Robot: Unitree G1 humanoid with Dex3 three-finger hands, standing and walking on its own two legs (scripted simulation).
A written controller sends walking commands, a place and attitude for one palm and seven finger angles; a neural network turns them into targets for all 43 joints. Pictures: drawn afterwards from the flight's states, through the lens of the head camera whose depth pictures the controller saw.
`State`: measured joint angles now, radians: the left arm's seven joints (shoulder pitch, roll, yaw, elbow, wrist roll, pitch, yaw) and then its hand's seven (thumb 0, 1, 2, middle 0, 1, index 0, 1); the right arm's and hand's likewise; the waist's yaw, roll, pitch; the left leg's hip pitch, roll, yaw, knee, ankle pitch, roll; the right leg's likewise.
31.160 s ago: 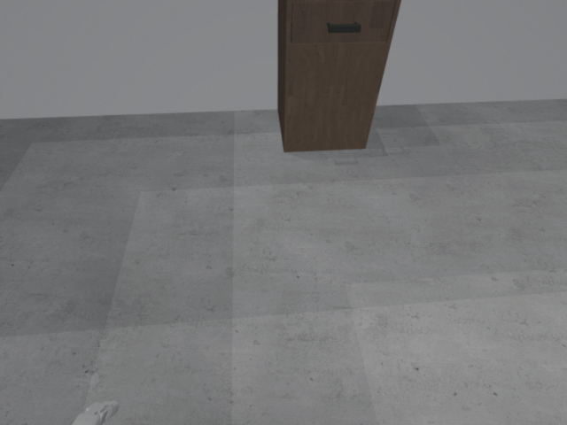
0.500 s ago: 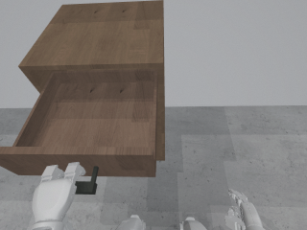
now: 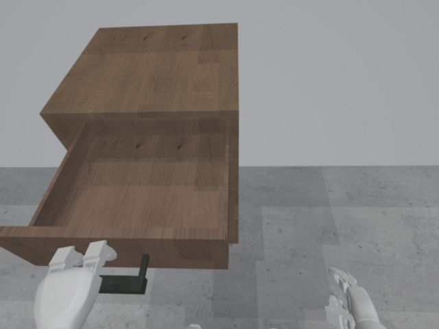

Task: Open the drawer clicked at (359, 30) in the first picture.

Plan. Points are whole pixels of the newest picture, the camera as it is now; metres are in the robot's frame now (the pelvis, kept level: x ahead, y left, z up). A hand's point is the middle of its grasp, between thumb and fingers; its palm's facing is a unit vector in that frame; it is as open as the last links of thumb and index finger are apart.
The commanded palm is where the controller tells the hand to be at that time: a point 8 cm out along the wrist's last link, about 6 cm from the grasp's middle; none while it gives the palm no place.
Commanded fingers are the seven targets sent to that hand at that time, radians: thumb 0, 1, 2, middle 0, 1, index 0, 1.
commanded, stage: lift the hand off the handle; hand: left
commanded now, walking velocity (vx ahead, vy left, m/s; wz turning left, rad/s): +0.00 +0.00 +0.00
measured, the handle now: (111, 271) +0.22 +0.23 -0.03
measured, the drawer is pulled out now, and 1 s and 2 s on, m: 0.30 0.30 0.30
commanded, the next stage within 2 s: draw the hand back to the body in 1.68 s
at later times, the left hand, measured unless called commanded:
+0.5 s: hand (86, 290) +0.18 +0.23 +0.03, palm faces +0.01 -0.13 -0.99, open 13.7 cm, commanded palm +0.15 +0.23 +0.09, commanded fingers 0.00 -0.50 0.30 -0.30 -1.20 -0.30 -1.20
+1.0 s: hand (81, 280) +0.18 +0.22 +0.07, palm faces +0.01 -0.12 -0.99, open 13.8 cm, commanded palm +0.16 +0.23 +0.13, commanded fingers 0.00 -0.50 0.30 -0.30 -1.20 -0.30 -1.20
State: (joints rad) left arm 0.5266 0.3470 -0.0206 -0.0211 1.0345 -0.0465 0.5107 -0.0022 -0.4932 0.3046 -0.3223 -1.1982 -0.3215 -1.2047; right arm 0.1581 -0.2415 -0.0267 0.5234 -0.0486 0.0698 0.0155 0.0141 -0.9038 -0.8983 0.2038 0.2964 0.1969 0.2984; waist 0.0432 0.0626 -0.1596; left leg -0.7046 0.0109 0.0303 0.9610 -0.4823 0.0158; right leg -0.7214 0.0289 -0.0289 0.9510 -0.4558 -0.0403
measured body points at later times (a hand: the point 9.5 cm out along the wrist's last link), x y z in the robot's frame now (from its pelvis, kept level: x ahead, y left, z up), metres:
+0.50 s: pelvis +0.01 +0.01 +0.01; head +0.04 -0.03 +0.46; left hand +0.17 +0.24 +0.09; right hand +0.21 -0.21 -0.08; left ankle -0.01 +0.11 -0.68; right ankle +0.01 -0.10 -0.68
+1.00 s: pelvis +0.01 -0.01 +0.03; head +0.03 -0.04 +0.48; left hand +0.18 +0.23 +0.12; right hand +0.21 -0.22 -0.07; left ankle -0.01 +0.11 -0.68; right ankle +0.01 -0.10 -0.68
